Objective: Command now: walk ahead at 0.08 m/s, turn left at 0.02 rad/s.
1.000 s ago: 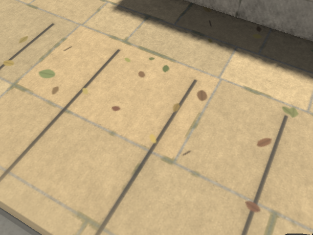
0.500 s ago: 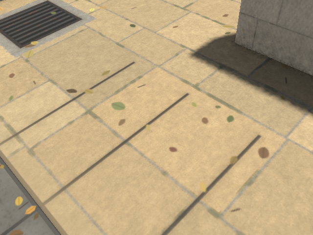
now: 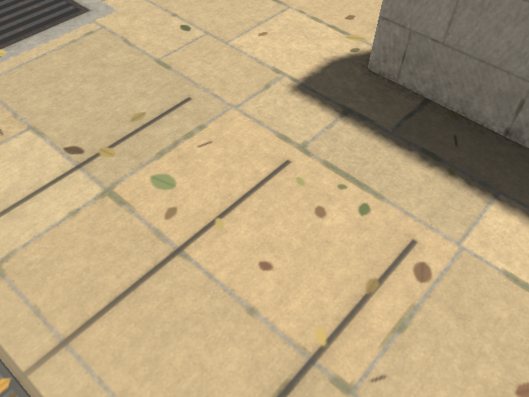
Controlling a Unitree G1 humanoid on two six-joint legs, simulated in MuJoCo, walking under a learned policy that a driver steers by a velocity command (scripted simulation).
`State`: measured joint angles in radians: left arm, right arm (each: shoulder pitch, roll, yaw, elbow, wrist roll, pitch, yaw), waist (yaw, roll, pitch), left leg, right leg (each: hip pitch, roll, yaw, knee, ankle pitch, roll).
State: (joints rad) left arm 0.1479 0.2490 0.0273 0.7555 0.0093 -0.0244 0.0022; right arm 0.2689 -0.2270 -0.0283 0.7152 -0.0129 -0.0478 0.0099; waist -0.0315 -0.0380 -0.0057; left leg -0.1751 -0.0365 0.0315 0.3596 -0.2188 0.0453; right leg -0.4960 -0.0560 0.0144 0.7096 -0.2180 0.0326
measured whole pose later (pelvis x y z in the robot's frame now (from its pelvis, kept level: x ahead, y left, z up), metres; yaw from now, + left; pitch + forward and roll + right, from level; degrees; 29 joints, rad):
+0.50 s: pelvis +0.04 -0.03 -0.01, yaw +0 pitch -1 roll +1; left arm 0.11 0.21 0.02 0.89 0.00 -0.01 0.02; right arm 0.26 -0.23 -0.02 0.80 -0.01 0.01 -0.04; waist -0.01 0.00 0.02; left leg -0.12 0.01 0.02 0.50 -0.37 -0.01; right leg -0.31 0.01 0.00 0.55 -0.23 -0.03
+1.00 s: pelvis +0.09 -0.05 -0.01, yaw +0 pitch +0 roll -1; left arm 0.15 0.24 0.05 1.03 -0.03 -0.09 -0.02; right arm 0.48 -0.23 -0.04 0.97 0.02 -0.05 -0.02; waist -0.01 0.03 -0.01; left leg -0.05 0.05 -0.02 0.49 -0.42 -0.01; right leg -0.28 0.03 -0.06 0.54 -0.26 -0.08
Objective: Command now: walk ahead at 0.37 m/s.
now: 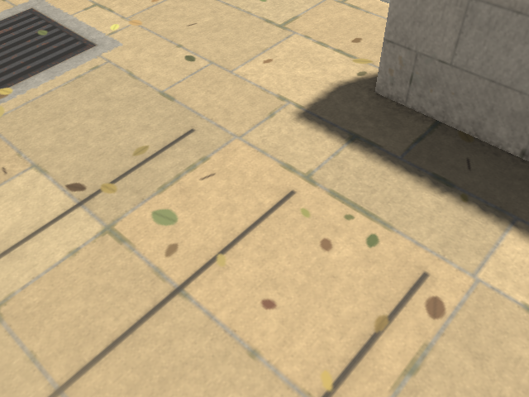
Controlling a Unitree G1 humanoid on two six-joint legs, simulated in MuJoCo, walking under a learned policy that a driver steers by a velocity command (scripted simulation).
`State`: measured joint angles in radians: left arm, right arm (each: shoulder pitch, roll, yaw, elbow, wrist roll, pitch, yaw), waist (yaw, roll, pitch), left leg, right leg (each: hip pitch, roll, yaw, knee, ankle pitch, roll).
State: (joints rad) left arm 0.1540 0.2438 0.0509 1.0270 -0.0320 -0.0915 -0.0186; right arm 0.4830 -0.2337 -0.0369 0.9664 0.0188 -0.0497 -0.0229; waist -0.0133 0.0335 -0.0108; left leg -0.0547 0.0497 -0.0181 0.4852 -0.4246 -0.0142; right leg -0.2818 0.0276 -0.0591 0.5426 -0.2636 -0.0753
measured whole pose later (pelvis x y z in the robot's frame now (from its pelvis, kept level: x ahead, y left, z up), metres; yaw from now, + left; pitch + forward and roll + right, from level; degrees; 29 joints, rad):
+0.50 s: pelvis +0.23 +0.05 -0.01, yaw -1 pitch +1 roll -1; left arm 0.42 0.26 0.03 1.05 0.00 -0.05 0.01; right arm 0.02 -0.24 -0.04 0.75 0.01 -0.10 0.03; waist 0.07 0.00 0.04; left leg -0.52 0.03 0.04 0.60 -0.11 0.05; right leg 0.01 -0.02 0.02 0.62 -0.51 0.00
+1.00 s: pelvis +0.47 +0.03 -0.01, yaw -12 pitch +1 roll +3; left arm 0.05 0.22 0.05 0.80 0.01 -0.06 -0.03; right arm 0.30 -0.25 -0.07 0.96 0.01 -0.05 -0.03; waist -0.04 -0.02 0.04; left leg -0.02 0.03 0.24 0.48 -0.43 -0.01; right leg -0.48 -0.02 -0.02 0.51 -0.02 -0.06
